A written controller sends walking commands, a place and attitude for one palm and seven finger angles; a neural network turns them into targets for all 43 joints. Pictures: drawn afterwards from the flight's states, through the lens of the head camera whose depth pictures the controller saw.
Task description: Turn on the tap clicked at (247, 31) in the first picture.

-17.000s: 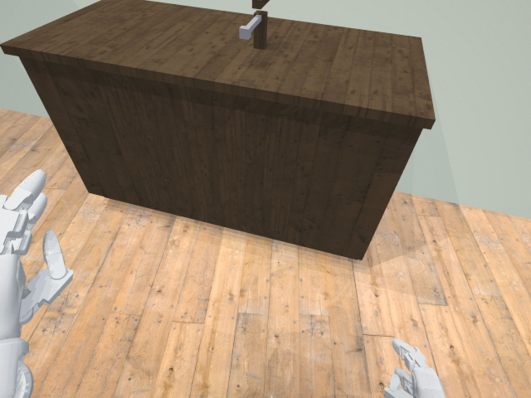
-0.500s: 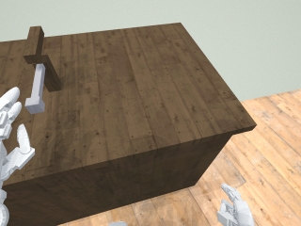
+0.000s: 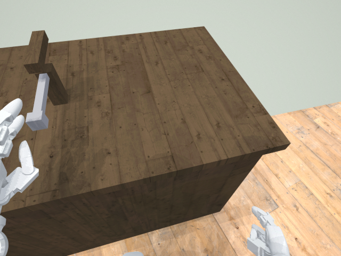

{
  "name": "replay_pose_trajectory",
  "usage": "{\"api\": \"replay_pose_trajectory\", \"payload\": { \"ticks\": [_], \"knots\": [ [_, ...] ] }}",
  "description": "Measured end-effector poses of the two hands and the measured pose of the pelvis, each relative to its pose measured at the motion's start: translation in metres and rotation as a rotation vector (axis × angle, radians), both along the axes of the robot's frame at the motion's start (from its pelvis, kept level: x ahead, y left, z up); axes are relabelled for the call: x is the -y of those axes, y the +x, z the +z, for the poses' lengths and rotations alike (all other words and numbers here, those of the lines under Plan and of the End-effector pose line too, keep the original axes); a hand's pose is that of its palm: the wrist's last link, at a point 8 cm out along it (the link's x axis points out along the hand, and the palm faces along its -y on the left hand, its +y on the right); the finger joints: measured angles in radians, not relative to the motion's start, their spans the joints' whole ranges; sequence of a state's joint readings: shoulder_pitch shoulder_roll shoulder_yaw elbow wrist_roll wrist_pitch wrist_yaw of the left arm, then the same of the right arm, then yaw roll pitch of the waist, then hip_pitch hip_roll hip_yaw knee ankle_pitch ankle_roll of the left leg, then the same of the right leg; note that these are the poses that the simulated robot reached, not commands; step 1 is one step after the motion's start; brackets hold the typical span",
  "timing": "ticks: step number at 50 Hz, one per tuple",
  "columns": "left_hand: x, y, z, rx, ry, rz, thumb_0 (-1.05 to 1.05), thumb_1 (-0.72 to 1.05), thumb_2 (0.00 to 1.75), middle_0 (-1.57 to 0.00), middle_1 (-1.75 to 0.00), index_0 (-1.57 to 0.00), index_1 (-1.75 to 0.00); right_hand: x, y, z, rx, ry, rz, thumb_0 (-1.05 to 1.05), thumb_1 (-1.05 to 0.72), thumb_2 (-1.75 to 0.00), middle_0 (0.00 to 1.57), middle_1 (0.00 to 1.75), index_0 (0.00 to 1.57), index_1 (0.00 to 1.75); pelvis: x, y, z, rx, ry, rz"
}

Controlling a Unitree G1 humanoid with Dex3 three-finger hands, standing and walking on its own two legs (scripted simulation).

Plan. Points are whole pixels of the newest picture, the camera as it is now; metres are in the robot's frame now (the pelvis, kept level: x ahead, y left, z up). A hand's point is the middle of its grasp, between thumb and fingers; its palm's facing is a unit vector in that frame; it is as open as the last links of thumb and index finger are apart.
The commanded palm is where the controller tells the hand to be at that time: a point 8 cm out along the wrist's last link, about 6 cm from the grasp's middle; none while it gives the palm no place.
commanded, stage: come to a stop and stand still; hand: left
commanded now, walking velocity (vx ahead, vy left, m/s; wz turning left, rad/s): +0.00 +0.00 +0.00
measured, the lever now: (37, 120) +0.33 +0.30 +0.14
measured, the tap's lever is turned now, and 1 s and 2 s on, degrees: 0 0 0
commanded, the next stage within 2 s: look again from close up in 0.94 s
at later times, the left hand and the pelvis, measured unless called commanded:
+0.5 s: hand out of the picture +0.22 +0.30 +0.17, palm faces +0.38 -0.85 -0.37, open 7.4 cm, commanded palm +0.16 +0.31 +0.18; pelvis -0.02 +0.05 +0.00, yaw -4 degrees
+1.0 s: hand out of the picture +0.22 +0.30 +0.17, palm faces +0.37 -0.86 -0.35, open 7.4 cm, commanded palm +0.17 +0.33 +0.18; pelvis -0.01 +0.06 +0.01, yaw -3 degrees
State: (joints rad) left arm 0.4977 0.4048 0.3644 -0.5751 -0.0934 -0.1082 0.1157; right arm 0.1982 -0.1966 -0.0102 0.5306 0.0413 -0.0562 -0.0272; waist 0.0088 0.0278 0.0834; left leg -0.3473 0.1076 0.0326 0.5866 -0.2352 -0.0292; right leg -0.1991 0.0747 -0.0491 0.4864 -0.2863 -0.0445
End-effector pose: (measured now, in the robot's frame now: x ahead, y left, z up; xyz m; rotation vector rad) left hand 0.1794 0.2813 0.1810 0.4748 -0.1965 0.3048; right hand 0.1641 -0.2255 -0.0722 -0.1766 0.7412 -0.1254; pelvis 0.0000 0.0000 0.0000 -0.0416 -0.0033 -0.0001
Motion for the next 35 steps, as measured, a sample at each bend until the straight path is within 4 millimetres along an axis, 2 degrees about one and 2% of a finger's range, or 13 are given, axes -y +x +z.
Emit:
{"api": "replay_pose_trajectory", "payload": {
  "ticks": [2,3,5,7,8,11,14,16,18,21,25,29,35],
  "knots": [
    [0.0,-0.001,0.0,0.004,0.0,0.0,0.02,0.89,0.9,-0.21,-0.3,-0.21,-0.3,0.0,0.0,0.0,0.003,-0.001,-0.001,0.02,-0.91,-0.9,0.2,0.3,0.2,0.3,0.0,-0.001,0.0,0.001,0.001,-0.004],
    [-0.004,0.002,0.006,0.015,0.065,-0.012,0.02,0.89,0.9,-0.21,-0.3,-0.21,-0.3,0.0,-0.001,0.0,0.007,-0.019,0.017,0.02,-0.91,-0.9,0.2,0.3,0.2,0.3,0.001,-0.002,0.0,0.001,0.0,-0.007],
    [-0.025,0.012,0.02,0.091,0.153,-0.009,0.02,0.88,0.9,-0.22,-0.31,-0.21,-0.31,-0.001,-0.006,0.0,-0.008,-0.045,0.049,0.01,-0.91,-0.9,0.2,0.3,0.2,0.3,0.004,-0.005,0.001,-0.009,0.012,-0.014],
    [-0.041,0.019,0.021,0.127,0.124,0.032,0.02,0.88,0.9,-0.22,-0.31,-0.21,-0.31,0.001,-0.009,0.004,0.007,-0.041,0.058,0.02,-0.91,-0.9,0.2,0.3,0.2,0.3,0.002,-0.009,0.001,-0.008,0.026,-0.037],
    [-0.042,0.021,0.019,0.13,0.099,0.041,0.02,0.88,0.9,-0.21,-0.31,-0.21,-0.31,0.002,-0.011,0.006,0.028,-0.038,0.056,0.02,-0.91,-0.9,0.2,0.3,0.2,0.3,-0.001,-0.012,0.001,-0.003,0.032,-0.047],
    [-0.022,0.019,0.008,0.115,0.043,-0.016,0.02,0.89,0.9,-0.2,-0.3,-0.2,-0.3,0.006,-0.018,0.012,0.103,-0.025,0.029,0.02,-0.91,-0.9,0.2,0.3,0.2,0.3,-0.009,-0.018,-0.003,0.017,0.04,-0.063],
    [0.003,0.008,-0.004,0.072,0.003,-0.119,0.02,0.89,0.9,-0.2,-0.3,-0.2,-0.3,0.006,-0.027,0.014,0.133,-0.028,-0.015,0.02,-0.91,-0.9,0.2,0.3,0.2,0.3,-0.017,-0.021,-0.005,0.028,0.024,-0.061],
    [0.006,0.001,-0.007,0.06,-0.008,-0.162,0.02,0.89,0.9,-0.21,-0.3,-0.21,-0.3,0.003,-0.036,0.014,0.122,-0.044,-0.046,0.02,-0.91,-0.9,0.2,0.3,0.2,0.3,-0.023,-0.021,-0.005,0.027,0.017,-0.072],
    [-0.003,-0.003,-0.007,0.07,-0.001,-0.164,0.02,0.88,0.9,-0.21,-0.31,-0.21,-0.31,-0.002,-0.045,0.013,0.094,-0.062,-0.07,0.02,-0.91,-0.9,0.2,0.3,0.2,0.3,-0.028,-0.021,-0.004,0.03,0.015,-0.076],
    [-0.028,-0.003,-0.003,0.102,0.01,-0.106,0.02,0.88,0.9,-0.22,-0.31,-0.22,-0.31,-0.014,-0.058,0.012,0.042,-0.073,-0.078,0.02,-0.91,-0.9,0.2,0.3,0.2,0.3,-0.036,-0.021,0.0,0.036,0.017,-0.076],
    [-0.056,-0.001,0.002,0.145,0.007,-0.012,0.02,0.88,0.9,-0.22,-0.31,-0.21,-0.31,-0.033,-0.064,0.008,0.011,-0.054,-0.051,0.02,-0.91,-0.9,0.2,0.3,0.2,0.3,-0.045,-0.022,0.002,0.037,0.016,-0.067],
    [-0.059,-0.001,-0.001,0.146,-0.029,-0.001,0.02,0.89,0.9,-0.21,-0.3,-0.21,-0.3,-0.051,-0.06,0.007,0.011,-0.024,-0.02,0.02,-0.91,-0.9,0.2,0.3,0.2,0.3,-0.053,-0.021,0.004,0.037,0.009,-0.061],
    [-0.055,-0.002,-0.01,0.101,-0.043,-0.041,0.02,0.89,0.9,-0.21,-0.3,-0.21,-0.3,-0.068,-0.043,0.011,0.036,-0.01,0.01,0.02,-0.91,-0.9,0.2,0.3,0.2,0.3,-0.06,-0.017,0.006,0.034,0.004,-0.056]
  ]
}}
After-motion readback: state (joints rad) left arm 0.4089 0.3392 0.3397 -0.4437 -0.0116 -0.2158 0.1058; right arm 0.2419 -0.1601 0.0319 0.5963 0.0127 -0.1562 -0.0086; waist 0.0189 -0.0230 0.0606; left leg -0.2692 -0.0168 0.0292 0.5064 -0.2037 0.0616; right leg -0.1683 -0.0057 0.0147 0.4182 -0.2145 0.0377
